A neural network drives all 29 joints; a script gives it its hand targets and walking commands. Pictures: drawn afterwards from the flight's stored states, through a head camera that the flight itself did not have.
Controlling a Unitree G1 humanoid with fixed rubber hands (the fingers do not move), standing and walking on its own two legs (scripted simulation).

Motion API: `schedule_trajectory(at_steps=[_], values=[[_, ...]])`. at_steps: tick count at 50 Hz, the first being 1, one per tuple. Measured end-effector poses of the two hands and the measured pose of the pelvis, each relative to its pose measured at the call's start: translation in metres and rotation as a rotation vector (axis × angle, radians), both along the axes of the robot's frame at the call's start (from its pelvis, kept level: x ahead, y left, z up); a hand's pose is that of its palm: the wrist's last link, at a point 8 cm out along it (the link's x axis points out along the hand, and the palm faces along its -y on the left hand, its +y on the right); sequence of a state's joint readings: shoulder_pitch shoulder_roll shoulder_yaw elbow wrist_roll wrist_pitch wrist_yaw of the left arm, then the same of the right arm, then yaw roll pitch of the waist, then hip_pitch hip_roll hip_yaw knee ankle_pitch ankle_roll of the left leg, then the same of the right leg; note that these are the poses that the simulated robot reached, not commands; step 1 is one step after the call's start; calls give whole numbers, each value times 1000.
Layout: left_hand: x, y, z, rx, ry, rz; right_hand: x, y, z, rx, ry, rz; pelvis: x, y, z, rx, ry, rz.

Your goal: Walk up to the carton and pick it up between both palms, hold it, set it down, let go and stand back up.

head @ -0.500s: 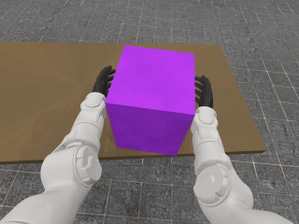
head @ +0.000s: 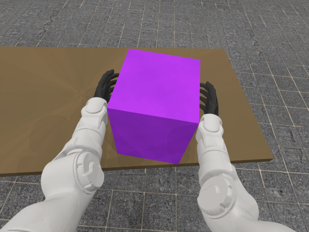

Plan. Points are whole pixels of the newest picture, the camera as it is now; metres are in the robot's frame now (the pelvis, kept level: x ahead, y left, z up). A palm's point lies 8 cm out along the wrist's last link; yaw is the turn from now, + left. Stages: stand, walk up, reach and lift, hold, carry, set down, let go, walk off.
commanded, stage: set down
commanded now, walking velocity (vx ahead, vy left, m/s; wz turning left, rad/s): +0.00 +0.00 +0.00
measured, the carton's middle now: (155, 110) +0.45 +0.02 +0.01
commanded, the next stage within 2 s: none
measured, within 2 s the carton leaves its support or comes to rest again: neither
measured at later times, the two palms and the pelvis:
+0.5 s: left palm (101, 99) +0.44 +0.17 +0.06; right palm (208, 112) +0.41 -0.12 +0.06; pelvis +0.00 +0.00 +0.00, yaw +1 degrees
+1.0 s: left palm (101, 98) +0.44 +0.17 +0.06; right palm (209, 111) +0.41 -0.12 +0.06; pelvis -0.01 +0.00 +0.00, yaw +0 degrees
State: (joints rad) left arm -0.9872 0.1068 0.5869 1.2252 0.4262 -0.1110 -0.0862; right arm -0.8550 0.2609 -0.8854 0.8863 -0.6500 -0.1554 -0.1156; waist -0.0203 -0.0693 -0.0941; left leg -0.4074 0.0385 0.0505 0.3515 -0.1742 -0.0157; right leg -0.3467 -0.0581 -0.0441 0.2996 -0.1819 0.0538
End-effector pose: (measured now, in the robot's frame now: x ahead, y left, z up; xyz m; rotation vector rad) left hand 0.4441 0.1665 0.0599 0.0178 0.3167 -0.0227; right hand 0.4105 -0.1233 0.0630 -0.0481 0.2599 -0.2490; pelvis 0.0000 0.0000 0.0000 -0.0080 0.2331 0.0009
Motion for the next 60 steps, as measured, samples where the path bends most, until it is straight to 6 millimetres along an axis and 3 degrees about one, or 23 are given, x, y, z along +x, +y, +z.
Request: schedule_trajectory(at_steps=[14,26,60], values=[[-6,2,-1,0,-3,26,0,2,-2,19,-19,16,-9,-4,1,-4,2,8],[-4,3,-2,-21,-12,22,1,2,-1,9,-5,14,-1,-1,1,-1,-13,10],[5,4,-3,27,28,-10,4,-3,-3,51,46,56,-11,4,-5,-15,57,-6]])
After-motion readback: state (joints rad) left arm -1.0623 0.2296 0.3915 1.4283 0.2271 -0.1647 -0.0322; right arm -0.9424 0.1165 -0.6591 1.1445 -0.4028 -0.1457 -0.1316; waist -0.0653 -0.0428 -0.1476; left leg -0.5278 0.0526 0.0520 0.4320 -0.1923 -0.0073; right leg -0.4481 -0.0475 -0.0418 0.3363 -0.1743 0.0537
